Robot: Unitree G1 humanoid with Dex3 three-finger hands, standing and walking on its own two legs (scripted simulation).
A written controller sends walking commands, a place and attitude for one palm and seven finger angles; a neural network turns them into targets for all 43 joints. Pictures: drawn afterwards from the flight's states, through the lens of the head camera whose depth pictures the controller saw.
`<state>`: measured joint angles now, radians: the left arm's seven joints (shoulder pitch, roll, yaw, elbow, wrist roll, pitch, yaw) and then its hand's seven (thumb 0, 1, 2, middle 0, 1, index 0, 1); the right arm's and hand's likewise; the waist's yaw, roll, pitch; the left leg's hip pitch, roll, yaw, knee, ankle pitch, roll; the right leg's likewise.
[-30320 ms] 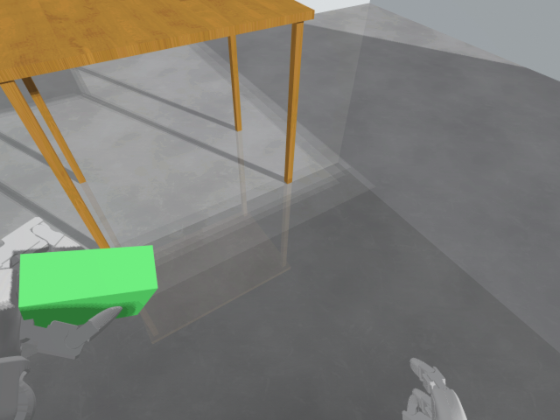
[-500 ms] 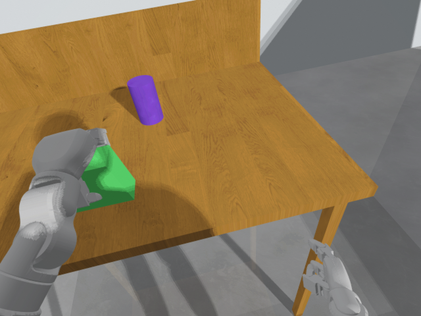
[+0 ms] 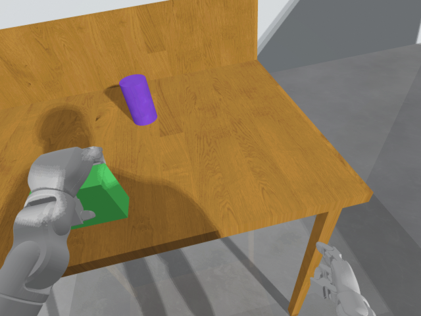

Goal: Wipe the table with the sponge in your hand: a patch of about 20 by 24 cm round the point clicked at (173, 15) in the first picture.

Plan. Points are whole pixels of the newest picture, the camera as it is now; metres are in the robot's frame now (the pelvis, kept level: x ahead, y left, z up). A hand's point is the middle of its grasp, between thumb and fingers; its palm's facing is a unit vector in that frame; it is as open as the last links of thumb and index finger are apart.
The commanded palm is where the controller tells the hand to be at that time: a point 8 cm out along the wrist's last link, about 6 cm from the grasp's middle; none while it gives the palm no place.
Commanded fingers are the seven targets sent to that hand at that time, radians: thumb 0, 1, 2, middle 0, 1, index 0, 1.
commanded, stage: lower the sponge onto the table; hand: left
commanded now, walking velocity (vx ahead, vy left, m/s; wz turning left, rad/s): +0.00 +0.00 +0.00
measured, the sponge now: (89, 203) +0.25 +0.29 +0.12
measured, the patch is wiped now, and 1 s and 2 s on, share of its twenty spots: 0.05 0.15 0.20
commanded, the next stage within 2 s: wipe forward along the first lane in 0.26 s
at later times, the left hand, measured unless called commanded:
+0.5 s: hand (78, 186) +0.25 +0.29 +0.15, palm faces +0.07 -0.01 -1.00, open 9.2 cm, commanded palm +0.23 +0.29 +0.21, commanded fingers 0.00 0.10 1.30 -1.20 -1.60 -1.20 -1.60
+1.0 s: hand (82, 169) +0.29 +0.31 +0.15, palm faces +0.04 +0.00 -1.00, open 9.2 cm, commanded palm +0.27 +0.31 +0.19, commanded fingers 0.00 0.10 1.30 -1.20 -1.60 -1.20 -1.60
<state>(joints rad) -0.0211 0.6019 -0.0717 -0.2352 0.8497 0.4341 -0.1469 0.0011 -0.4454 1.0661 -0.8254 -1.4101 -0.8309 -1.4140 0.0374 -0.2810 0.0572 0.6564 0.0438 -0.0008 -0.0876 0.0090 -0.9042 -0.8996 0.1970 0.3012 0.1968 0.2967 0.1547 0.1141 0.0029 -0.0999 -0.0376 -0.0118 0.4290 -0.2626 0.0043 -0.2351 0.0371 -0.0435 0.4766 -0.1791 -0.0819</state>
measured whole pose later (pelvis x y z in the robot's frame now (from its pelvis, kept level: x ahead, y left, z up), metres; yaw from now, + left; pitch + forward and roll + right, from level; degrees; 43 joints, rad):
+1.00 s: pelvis +0.00 +0.01 +0.00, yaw +1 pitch -1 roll +1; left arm -0.26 0.58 -0.05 0.11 0.89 0.33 -0.13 0.00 -0.48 1.10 -0.84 -1.40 -0.84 -1.40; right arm 0.12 -0.29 0.05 0.67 0.07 0.02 -0.10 0.01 -0.90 -0.90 0.20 0.30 0.20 0.30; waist 0.11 0.10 -0.03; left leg -0.18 -0.05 -0.03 0.46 -0.26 0.02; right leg -0.29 0.02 -0.06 0.49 -0.17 -0.07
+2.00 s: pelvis +0.00 +0.02 +0.00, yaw +1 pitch +6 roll +0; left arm -0.71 0.69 -0.02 0.77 0.96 0.08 -0.15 0.02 -0.51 1.15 -0.85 -1.39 -0.85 -1.42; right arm 0.25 -0.31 0.01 0.68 0.09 0.08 -0.11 0.01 -0.90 -0.90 0.20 0.30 0.20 0.30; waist 0.02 0.07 -0.06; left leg -0.34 -0.05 -0.02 0.51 -0.28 0.03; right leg -0.43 0.03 -0.05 0.48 -0.15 -0.06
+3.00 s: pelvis +0.05 +0.05 +0.01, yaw +3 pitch +5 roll -1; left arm -0.70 0.43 -0.28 0.42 0.95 0.44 -0.13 0.00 -0.48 1.13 -0.81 -1.43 -0.82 -1.45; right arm 0.10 -0.27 0.06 0.68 0.06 0.04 -0.04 0.01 -0.90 -0.90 0.20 0.30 0.20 0.30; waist 0.09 0.09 -0.06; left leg -0.18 -0.08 -0.05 0.38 -0.28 0.06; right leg -0.29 -0.01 -0.07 0.39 -0.19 -0.02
